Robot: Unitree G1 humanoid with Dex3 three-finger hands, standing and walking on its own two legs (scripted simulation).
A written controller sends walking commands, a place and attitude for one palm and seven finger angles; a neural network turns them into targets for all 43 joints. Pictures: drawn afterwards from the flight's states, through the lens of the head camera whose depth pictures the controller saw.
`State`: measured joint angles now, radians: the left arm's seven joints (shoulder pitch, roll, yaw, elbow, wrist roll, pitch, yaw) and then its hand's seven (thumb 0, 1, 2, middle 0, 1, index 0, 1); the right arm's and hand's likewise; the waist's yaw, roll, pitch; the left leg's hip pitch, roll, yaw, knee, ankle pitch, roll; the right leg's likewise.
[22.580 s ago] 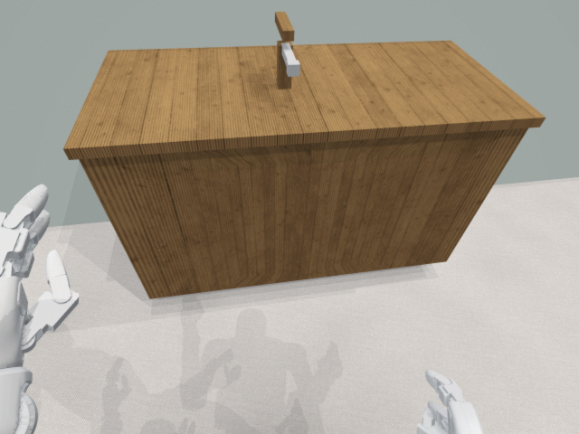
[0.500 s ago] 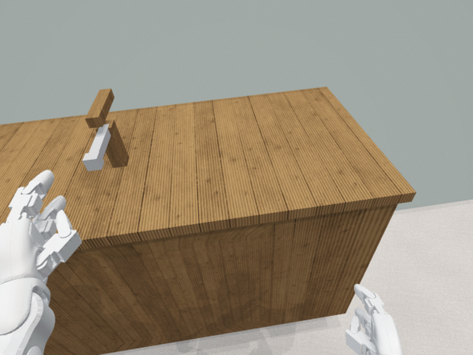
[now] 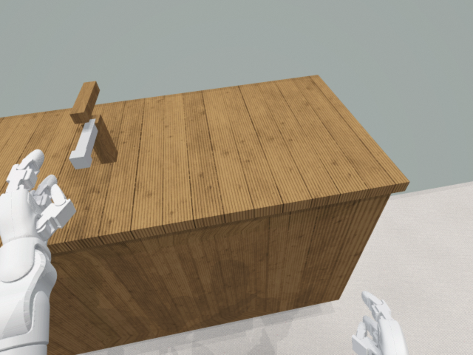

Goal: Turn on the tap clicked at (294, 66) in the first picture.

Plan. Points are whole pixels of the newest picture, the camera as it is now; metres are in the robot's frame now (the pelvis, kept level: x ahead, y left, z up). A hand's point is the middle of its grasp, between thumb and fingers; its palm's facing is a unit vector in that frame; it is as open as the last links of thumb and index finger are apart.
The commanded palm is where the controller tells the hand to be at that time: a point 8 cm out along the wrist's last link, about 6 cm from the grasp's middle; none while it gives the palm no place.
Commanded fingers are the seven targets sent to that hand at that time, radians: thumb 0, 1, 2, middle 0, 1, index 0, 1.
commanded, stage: reach beside the lever's end, fingers flat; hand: left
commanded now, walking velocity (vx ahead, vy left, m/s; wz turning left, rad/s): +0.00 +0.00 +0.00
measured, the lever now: (81, 159) +0.42 +0.36 +0.12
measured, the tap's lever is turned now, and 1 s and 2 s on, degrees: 0 0 4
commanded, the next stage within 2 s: push the lever round in 1.32 s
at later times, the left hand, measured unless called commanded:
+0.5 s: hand (64, 186) +0.33 +0.33 +0.14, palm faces +0.53 -0.85 -0.09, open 7.7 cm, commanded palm +0.29 +0.37 +0.14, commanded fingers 0.00 0.90 0.90 -0.16 -0.17 -0.16 -0.17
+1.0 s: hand (68, 166) +0.39 +0.37 +0.13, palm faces +0.53 -0.84 -0.09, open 7.8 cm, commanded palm +0.34 +0.40 +0.12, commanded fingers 0.00 0.90 0.90 -0.15 -0.15 -0.15 -0.15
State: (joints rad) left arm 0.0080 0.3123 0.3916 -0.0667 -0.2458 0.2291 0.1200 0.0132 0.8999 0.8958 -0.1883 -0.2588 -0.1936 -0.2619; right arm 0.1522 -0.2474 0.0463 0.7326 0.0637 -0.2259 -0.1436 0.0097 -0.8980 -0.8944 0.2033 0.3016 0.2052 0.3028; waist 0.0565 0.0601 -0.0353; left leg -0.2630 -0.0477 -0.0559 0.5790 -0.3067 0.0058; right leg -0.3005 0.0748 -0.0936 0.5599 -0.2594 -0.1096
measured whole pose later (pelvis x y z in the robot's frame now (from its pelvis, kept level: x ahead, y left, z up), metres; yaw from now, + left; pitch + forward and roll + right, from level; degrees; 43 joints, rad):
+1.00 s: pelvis +0.01 +0.02 +0.00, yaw -1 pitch +7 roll +0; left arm -0.44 0.53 0.56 0.73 -0.15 -0.09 -0.01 0.01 0.90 0.90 -0.15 -0.15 -0.16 -0.15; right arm 0.32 -0.29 0.02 0.72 0.05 -0.14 -0.10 0.01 -0.90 -0.89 0.20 0.30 0.21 0.30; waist -0.04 0.03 -0.07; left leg -0.44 -0.05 -0.03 0.63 -0.32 0.04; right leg -0.46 0.07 -0.07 0.58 -0.25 -0.09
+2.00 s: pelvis +0.01 +0.03 +0.00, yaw +0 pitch +5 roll +0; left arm -0.36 0.39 0.45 0.54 -0.16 -0.04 0.08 0.02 0.95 0.92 -0.15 -0.15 -0.16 -0.15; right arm 0.28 -0.27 0.02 0.71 0.05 -0.09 -0.11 0.01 -0.90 -0.89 0.20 0.30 0.21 0.30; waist 0.00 0.04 -0.07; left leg -0.37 -0.06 -0.04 0.59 -0.31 0.04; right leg -0.39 0.06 -0.08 0.55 -0.25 -0.08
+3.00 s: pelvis +0.00 +0.01 +0.00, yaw +0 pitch +6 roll +0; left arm -0.49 0.27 0.39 0.59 -0.08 -0.03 0.41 -0.01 0.93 0.92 -0.15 -0.15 -0.16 -0.15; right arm 0.23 -0.26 0.01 0.73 0.02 -0.05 -0.08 0.01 -0.90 -0.89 0.20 0.30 0.21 0.30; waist -0.02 0.04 -0.08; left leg -0.41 -0.05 -0.05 0.61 -0.31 0.02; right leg -0.44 0.07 -0.09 0.57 -0.25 -0.10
